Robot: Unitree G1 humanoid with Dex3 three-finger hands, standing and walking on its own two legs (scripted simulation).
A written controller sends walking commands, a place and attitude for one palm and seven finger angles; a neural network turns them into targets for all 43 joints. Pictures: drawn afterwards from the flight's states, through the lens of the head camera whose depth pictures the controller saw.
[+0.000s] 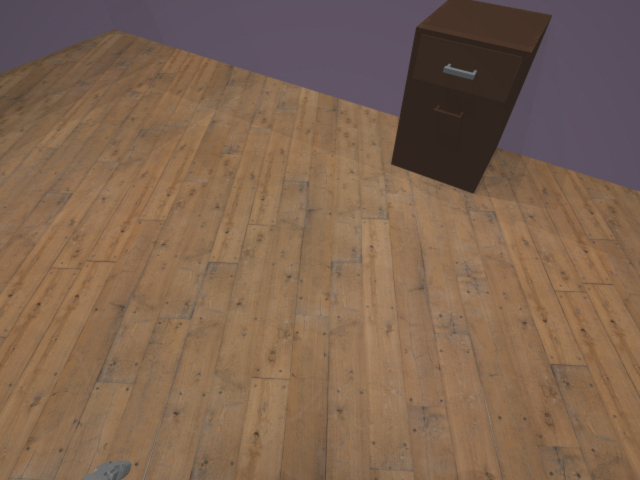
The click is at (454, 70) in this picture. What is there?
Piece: drawer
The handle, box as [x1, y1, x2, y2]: [443, 64, 476, 79]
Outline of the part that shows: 443,69 444,72 471,79 473,78 476,70 474,70 472,73 452,68 450,64 445,66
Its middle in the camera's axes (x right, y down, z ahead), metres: +0.55 -0.66 +1.52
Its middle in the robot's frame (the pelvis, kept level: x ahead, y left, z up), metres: +1.59 -0.47 -0.21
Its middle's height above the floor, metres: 0.56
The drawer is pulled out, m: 0.00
